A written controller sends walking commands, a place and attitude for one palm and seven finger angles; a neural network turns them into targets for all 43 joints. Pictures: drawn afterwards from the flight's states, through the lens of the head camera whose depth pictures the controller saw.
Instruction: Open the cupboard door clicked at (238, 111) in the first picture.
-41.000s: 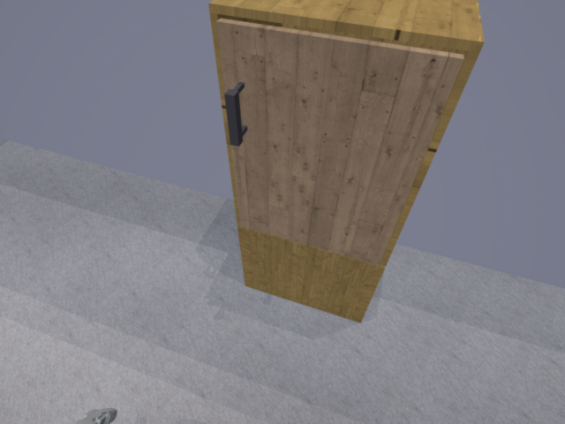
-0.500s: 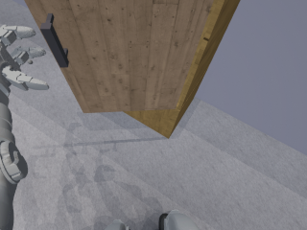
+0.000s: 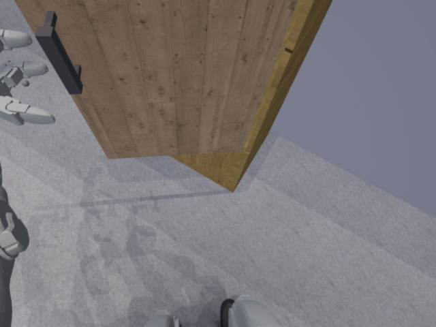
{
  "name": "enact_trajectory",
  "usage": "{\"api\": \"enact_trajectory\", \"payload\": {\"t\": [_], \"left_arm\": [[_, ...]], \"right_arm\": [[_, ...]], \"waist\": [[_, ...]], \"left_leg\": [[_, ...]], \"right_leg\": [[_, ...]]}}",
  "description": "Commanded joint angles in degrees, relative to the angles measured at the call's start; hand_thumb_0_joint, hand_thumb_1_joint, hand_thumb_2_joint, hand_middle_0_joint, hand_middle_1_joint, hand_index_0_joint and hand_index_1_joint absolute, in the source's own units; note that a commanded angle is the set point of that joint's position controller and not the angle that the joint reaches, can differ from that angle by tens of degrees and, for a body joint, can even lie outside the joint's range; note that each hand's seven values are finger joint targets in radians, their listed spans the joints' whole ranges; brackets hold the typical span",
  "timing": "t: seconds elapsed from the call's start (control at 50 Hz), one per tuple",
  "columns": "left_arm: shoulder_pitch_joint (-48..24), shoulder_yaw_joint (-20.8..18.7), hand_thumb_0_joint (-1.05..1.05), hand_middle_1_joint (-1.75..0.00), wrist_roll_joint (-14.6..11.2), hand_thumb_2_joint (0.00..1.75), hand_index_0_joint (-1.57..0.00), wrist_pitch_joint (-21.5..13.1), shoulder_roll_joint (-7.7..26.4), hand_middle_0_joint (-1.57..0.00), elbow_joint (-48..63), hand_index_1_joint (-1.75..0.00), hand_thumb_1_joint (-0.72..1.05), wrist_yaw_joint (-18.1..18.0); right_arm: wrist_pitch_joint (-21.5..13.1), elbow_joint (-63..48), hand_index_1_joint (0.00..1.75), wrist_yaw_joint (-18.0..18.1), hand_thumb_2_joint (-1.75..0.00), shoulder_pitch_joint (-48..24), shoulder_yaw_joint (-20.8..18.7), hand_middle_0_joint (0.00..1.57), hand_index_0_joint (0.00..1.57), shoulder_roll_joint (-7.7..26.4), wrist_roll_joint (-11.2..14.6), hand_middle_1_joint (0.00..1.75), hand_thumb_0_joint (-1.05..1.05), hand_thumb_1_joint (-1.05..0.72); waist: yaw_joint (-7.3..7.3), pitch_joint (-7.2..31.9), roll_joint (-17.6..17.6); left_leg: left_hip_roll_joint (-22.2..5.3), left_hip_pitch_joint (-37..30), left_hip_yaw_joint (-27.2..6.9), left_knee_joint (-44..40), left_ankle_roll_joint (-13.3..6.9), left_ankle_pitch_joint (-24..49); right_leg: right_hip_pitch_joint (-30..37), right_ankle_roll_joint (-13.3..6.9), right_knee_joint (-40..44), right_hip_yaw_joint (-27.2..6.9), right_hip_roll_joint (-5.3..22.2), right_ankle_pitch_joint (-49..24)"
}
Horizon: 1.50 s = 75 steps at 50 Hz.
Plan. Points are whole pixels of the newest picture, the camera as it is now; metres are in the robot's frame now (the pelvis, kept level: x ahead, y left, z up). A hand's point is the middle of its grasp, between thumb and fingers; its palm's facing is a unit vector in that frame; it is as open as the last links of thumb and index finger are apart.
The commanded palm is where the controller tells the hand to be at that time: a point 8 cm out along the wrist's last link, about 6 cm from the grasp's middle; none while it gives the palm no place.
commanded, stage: move the hooked fingers beside the handle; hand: left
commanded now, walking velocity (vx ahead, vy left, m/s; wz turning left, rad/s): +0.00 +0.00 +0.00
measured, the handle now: (64, 55) +0.56 +0.22 +0.11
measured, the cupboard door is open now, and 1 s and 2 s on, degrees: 37 37 37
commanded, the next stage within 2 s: slide the fingers in behind the handle in 0.44 s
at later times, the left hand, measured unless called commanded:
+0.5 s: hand (21, 81) +0.50 +0.27 +0.11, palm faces +0.01 -1.00 +0.00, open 14.0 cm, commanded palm +0.49 +0.31 +0.10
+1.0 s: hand (43, 80) +0.51 +0.24 +0.11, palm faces +0.01 -1.00 -0.02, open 14.0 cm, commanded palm +0.49 +0.28 +0.10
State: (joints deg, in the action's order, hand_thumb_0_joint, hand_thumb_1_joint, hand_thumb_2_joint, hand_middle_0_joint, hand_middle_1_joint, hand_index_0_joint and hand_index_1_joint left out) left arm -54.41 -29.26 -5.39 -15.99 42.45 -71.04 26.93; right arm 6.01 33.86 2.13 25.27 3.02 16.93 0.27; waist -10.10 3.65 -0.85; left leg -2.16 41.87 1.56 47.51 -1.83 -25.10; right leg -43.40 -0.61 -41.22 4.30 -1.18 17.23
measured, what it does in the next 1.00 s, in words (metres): stands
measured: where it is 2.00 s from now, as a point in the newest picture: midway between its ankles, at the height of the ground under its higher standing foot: outside the picture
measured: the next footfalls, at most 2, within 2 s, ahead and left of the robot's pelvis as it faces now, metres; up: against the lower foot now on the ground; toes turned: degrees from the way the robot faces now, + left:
none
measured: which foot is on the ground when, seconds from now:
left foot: down 0.00-1.00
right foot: down 0.00-1.00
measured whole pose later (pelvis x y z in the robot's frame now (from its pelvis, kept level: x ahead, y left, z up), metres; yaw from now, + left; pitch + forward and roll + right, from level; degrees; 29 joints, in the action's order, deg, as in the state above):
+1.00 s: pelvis -0.01 +0.00 +0.00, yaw +0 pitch +19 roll -3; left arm -56.6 -26.3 -5.2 -17.1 39.1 -70.7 22.2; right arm 5.1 34.1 1.5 25.0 3.2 16.2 0.0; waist -10.7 3.7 -1.1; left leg -1.9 43.5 1.4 49.5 -2.2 -25.6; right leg -44.8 -0.3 -42.9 4.3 -0.9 17.5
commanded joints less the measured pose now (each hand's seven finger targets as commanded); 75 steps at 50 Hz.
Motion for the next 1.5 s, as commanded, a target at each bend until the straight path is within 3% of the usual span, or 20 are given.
{"api": "enact_trajectory", "payload": {"t": [0.0,0.04,0.08,0.16,0.3,0.36,0.46,0.5,0.66,0.76,0.8,0.96,1.08,1.1,1.14,1.22,1.28,1.34,1.4,1.48], "left_arm": [[-25.3,-2.4,0.0,-1.2,-2.0,0.3,-0.3,-5.0,18.4,-0.3,15.7,-1.2,-0.5,-0.7],[-25.4,-0.3,0.0,-1.2,-1.8,0.3,-0.3,-4.2,16.0,-0.3,13.7,-1.2,-0.5,-0.6],[-23.4,-1.1,0.0,-1.2,-2.0,0.3,-0.3,-3.7,16.2,-0.3,13.2,-1.2,-0.5,-0.6],[-21.9,-0.6,0.0,-1.2,-1.8,0.3,-0.3,-2.1,16.5,-0.3,10.6,-1.2,-0.5,-0.6],[-26.1,-1.2,0.0,-1.2,-1.9,0.3,-0.3,-5.0,17.8,-0.3,14.4,-1.2,-0.5,-0.5],[-27.6,-0.1,0.0,-1.2,-2.1,0.3,-0.3,-5.0,16.3,-0.3,13.5,-1.2,-0.5,-0.3],[-25.4,0.9,0.0,-1.2,-2.0,0.3,-0.3,-3.3,14.7,-0.3,10.8,-1.2,-0.5,0.1],[-25.9,-0.6,0.0,-1.2,-1.5,0.3,-0.3,-2.9,17.5,-0.3,10.5,-1.2,-0.5,-0.3],[-24.0,0.9,0.0,-1.2,-2.7,0.3,-0.3,-4.4,12.1,-0.3,15.0,-1.2,-0.5,-2.2],[-26.1,1.0,0.0,-1.2,-1.1,0.3,-0.3,-2.5,13.8,-0.3,10.0,-1.2,-0.5,-3.9],[-27.5,-1.6,0.0,-1.2,-0.1,0.3,-0.3,-3.8,17.7,-0.3,14.3,-1.2,-0.5,-5.0],[-28.8,2.9,0.0,-1.2,-1.5,0.3,-0.3,-4.5,10.3,-0.3,12.0,-1.2,-0.5,-4.5],[-26.7,3.3,0.0,-1.2,-1.5,0.3,-0.3,-3.4,8.4,-0.3,12.4,-1.2,-0.5,-5.7],[-28.5,1.9,0.0,-1.2,-1.2,0.3,-0.3,-3.9,10.5,-0.3,13.9,-1.2,-0.5,-6.4],[-26.2,2.2,0.0,-1.2,-1.2,0.3,-0.3,-4.0,8.9,-0.3,13.6,-1.2,-0.5,-7.1],[-25.5,0.3,0.0,-1.2,-0.6,0.3,-0.3,-5.5,11.1,-0.3,17.2,-1.2,-0.5,-8.5],[-23.5,2.6,0.0,-1.2,-0.9,0.3,-0.3,-5.3,7.1,-0.3,16.9,-1.2,-0.5,-8.5],[-24.6,1.9,0.0,-1.2,-1.5,0.3,-0.3,-4.2,8.2,-0.3,15.2,-1.2,-0.5,-8.2],[-25.2,3.0,0.0,-1.2,-1.5,0.3,-0.3,-4.6,6.5,-0.3,16.6,-1.2,-0.5,-8.3],[-25.7,5.0,0.0,-1.2,-2.0,0.3,-0.3,-5.8,2.8,-0.3,18.0,-1.2,-0.5,-8.9]], "right_arm": [[-0.8,-2.0,0.3,0.9,-0.9,10.4,-4.2,0.2,0.2,10.9,-0.2,0.3,0.0,-0.9],[-0.8,-1.7,0.3,0.8,-0.9,10.0,-4.0,0.2,0.2,10.6,0.0,0.3,0.0,-0.9],[-0.7,-2.1,0.3,0.7,-0.9,10.0,-4.1,0.2,0.2,10.8,-0.1,0.3,0.0,-0.9],[-0.6,-2.9,0.3,0.7,-0.9,9.5,-3.8,0.2,0.2,11.0,0.2,0.3,0.0,-0.9],[-0.7,-3.0,0.3,0.8,-0.9,9.2,-3.7,0.2,0.2,10.9,-0.1,0.3,0.0,-0.9],[-0.9,-2.1,0.3,0.9,-0.9,9.5,-3.9,0.2,0.2,11.0,-0.1,0.3,0.0,-0.9],[-1.0,-1.8,0.3,0.9,-0.9,9.7,-3.6,0.2,0.2,11.0,-0.1,0.3,0.0,-0.9],[-0.9,-1.7,0.3,1.0,-0.9,10.1,-3.5,0.2,0.2,11.2,-0.2,0.3,0.0,-0.9],[-0.9,-2.4,0.3,0.0,-0.9,10.1,-4.2,0.2,0.2,10.7,-0.5,0.3,0.0,-0.9],[-1.0,-2.4,0.3,0.3,-0.9,9.9,-3.6,0.2,0.2,10.9,-0.1,0.3,0.0,-0.9],[-1.2,-2.6,0.3,0.4,-0.9,10.3,-3.8,0.2,0.2,10.9,-0.4,0.3,0.0,-0.9],[-2.0,-1.4,0.3,0.3,-0.9,10.4,-3.9,0.2,0.2,10.6,-0.4,0.3,0.0,-0.9],[-2.1,-1.5,0.3,-0.1,-0.9,10.9,-3.9,0.2,0.2,10.4,-0.6,0.3,0.0,-0.9],[-1.9,-1.3,0.3,0.0,-0.9,11.2,-4.1,0.2,0.2,10.5,-0.7,0.3,0.0,-0.9],[-1.9,-1.9,0.3,-0.4,-0.9,11.0,-4.2,0.2,0.2,10.1,-0.6,0.3,0.0,-0.9],[-1.8,-2.5,0.3,-0.7,-0.9,10.5,-4.4,0.2,0.2,9.9,-0.7,0.3,0.0,-0.9],[-1.8,-2.7,0.3,-1.0,-0.9,10.1,-4.4,0.2,0.2,9.5,-0.6,0.3,0.0,-0.9],[-1.7,-2.2,0.3,-0.7,-0.9,10.0,-4.5,0.2,0.2,9.9,-0.3,0.3,0.0,-0.9],[-2.0,-2.4,0.3,-0.6,-0.9,9.4,-4.5,0.2,0.2,9.4,-0.3,0.3,0.0,-0.9],[-2.6,-2.0,0.3,-0.7,-0.9,9.6,-4.7,0.2,0.2,9.1,-0.5,0.3,0.0,-0.9]], "waist": [[0.34,30.7,-12.4],[-0.5,27.4,-11.7],[0.32,27.5,-11.5],[0.05,24.2,-6.3],[0.05,28.6,-11.9],[-1.07,27.1,-9.2],[-0.63,26.7,-11.3],[-0.46,26.2,-10.7],[-0.06,28.0,-9.9],[-0.83,21.1,-6.9],[0.34,27.1,-10.3],[-1.91,26.0,-9.2],[-1.13,26.3,-9.4],[-1.08,27.6,-8.1],[-0.57,27.6,-7.2],[0.85,29.9,-9.7],[0.47,28.1,-9.0],[-0.16,26.2,-5.9],[-0.01,27.4,-8.5],[-0.55,27.5,-7.5]], "left_leg": [[0.1,-20.1,-4.4,-2.9,0.9,35.5],[0.0,-18.8,-4.3,-3.0,0.8,34.0],[0.1,-18.9,-4.3,-3.0,0.8,35.4],[0.4,-13.8,-3.7,-3.8,0.1,29.6],[0.3,-17.6,-4.2,-2.6,1.0,32.8],[-0.1,-17.8,-4.8,-2.7,1.0,31.2],[0.0,-18.0,-5.0,-2.7,1.2,32.2],[-0.1,-16.9,-5.3,-2.7,1.4,32.3],[-0.4,-19.1,-5.2,-2.7,1.5,33.9],[0.5,-10.9,-4.4,-4.3,0.3,23.0],[0.5,-14.1,-4.6,-3.7,0.6,26.2],[0.1,-15.6,-4.9,-3.1,0.7,26.1],[0.0,-16.8,-5.1,-2.6,1.0,30.8],[-0.1,-16.6,-5.3,-2.6,1.0,30.8],[0.1,-15.8,-4.8,-2.6,0.8,30.6],[0.3,-16.2,-4.2,-2.6,0.9,32.5],[0.3,-15.9,-3.8,-2.7,0.6,32.4],[0.5,-13.0,-3.3,-3.4,0.1,27.8],[0.8,-14.5,-3.1,-3.4,0.2,28.4],[0.6,-16.8,-3.9,-3.2,0.3,30.5]], "right_leg": [[14.4,-0.8,0.4,-2.8,-1.4,-22.8],[13.0,-0.6,0.8,-2.6,-1.4,-21.9],[13.7,-0.9,0.6,-2.5,-1.4,-22.7],[15.2,-0.4,1.0,-2.6,-1.2,-21.8],[13.8,-0.9,-0.2,-2.9,-1.4,-21.9],[12.0,-0.6,0.3,-2.4,-1.5,-19.6],[10.6,-0.8,0.3,-2.0,-1.5,-18.8],[10.8,-0.8,0.0,-1.9,-1.5,-18.7],[11.2,-0.8,0.1,-1.7,-1.8,-19.2],[12.2,-0.6,0.8,-2.2,-1.4,-15.4],[13.8,-0.9,0.0,-2.5,-1.3,-17.4],[10.6,-0.6,0.3,-2.2,-1.5,-16.3],[10.0,-0.9,-0.2,-1.8,-1.6,-18.4],[11.2,-0.7,-0.4,-1.9,-1.6,-19.1],[12.5,-0.7,-0.5,-2.0,-1.6,-20.1],[15.4,-0.9,-1.0,-2.6,-1.4,-22.9],[15.3,-0.9,-0.5,-2.5,-1.5,-23.2],[16.6,-0.5,0.2,-2.9,-1.3,-22.5],[16.6,-0.7,0.0,-3.0,-1.2,-22.9],[15.0,-0.8,-0.1,-2.6,-1.4,-22.6]]}}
